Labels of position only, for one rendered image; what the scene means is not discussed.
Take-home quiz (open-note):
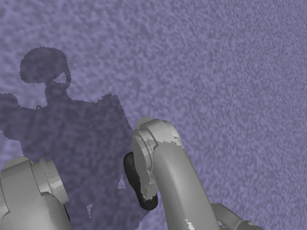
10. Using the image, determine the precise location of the right robot arm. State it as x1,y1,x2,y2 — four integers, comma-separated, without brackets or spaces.
236,220,264,230

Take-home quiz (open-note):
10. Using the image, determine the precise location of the right robot hand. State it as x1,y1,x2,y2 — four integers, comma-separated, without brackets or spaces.
209,200,243,230

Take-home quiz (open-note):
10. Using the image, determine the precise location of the right robot foot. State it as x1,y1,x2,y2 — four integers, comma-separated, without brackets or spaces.
123,152,158,210

